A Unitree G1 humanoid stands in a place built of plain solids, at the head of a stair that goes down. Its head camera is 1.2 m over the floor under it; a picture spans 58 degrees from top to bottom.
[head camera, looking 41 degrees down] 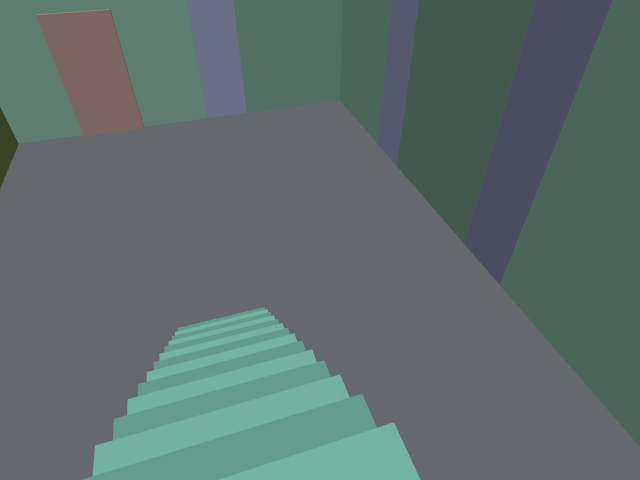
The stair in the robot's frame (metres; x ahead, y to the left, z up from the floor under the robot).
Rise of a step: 0.19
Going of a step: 0.21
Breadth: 0.94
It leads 18 degrees to the left of straight ahead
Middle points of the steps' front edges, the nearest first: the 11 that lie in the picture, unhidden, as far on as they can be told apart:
0.64 0.30 -0.19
0.84 0.36 -0.38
1.03 0.43 -0.58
1.23 0.49 -0.77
1.42 0.55 -0.96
1.62 0.62 -1.16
1.82 0.68 -1.35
2.01 0.74 -1.54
2.21 0.81 -1.74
2.41 0.87 -1.93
2.60 0.94 -2.13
